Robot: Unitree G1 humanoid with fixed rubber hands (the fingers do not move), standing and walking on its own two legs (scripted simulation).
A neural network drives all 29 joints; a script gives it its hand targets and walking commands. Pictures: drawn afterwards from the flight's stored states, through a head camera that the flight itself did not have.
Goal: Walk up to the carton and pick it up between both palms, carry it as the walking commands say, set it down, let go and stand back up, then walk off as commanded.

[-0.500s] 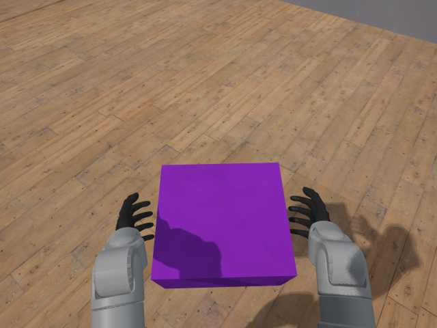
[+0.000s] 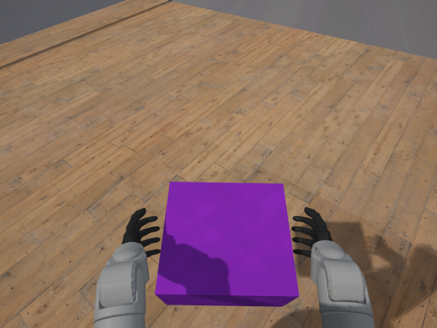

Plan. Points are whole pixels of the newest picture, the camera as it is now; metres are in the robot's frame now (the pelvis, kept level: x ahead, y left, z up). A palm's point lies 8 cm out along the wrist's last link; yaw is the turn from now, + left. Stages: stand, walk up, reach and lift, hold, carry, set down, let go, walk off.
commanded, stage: carry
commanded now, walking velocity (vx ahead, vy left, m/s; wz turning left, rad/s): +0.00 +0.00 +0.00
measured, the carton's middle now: (225, 243) +0.32 +0.01 -0.07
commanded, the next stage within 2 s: none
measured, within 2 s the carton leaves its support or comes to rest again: neither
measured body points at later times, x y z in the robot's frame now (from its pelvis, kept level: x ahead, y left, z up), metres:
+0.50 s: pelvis +0.06 -0.03 -0.02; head +0.06 -0.03 +0.44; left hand +0.33 +0.16 +0.01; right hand +0.35 -0.18 +0.00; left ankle -0.04 +0.10 -0.74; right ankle +0.03 -0.09 -0.74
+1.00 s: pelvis +0.01 -0.02 -0.01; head -0.01 -0.03 +0.44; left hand +0.30 +0.15 +0.01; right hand +0.30 -0.19 +0.00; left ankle -0.04 +0.10 -0.75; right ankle +0.02 -0.09 -0.75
